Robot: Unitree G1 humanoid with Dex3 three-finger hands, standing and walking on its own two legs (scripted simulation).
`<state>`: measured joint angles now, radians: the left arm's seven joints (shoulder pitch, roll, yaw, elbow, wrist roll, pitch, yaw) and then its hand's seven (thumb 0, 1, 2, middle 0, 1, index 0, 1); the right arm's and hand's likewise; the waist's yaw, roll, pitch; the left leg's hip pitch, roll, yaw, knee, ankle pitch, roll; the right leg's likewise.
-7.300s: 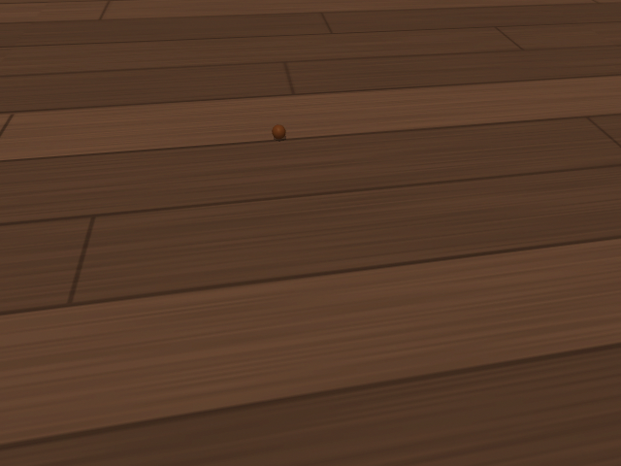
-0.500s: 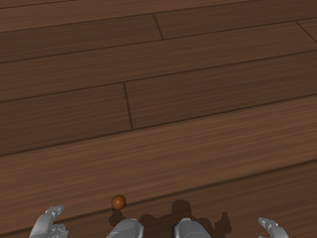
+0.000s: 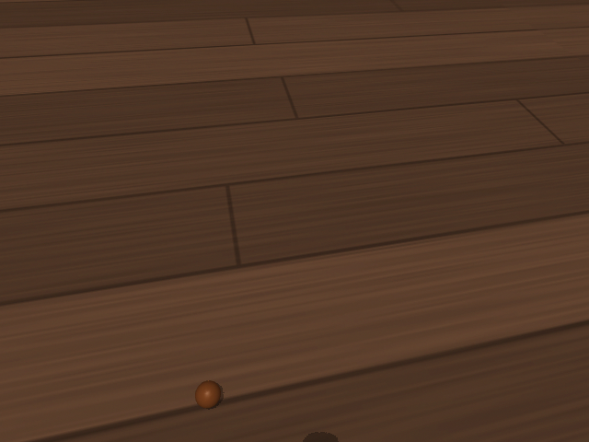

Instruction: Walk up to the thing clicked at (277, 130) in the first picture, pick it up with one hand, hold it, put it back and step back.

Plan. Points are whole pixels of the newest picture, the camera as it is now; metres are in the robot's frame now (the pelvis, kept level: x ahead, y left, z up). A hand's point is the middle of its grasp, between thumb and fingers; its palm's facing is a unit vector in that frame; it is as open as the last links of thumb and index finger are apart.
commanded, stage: walk up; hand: left
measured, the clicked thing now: (208, 394) +0.37 +0.23 -0.72
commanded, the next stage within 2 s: none
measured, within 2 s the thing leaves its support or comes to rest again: neither
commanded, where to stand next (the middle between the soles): +0.01 +0.00 m, yaw -1 degrees
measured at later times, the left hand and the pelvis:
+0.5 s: hand out of the picture +0.06 +0.29 -0.16, palm faces -0.05 -0.93 -0.36, open 7.4 cm; pelvis +0.00 +0.01 +0.00, yaw -2 degrees
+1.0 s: hand out of the picture +0.09 +0.23 -0.15, palm faces -0.06 -0.90 -0.43, open 7.4 cm; pelvis -0.05 -0.04 -0.02, yaw -2 degrees
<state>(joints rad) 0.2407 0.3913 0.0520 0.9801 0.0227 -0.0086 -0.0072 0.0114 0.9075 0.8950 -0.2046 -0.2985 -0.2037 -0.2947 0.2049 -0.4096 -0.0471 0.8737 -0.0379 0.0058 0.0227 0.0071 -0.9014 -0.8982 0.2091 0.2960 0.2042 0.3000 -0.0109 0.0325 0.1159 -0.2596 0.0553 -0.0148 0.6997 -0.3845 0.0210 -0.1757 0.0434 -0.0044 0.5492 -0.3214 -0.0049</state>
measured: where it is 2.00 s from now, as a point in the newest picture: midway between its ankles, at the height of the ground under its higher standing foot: outside the picture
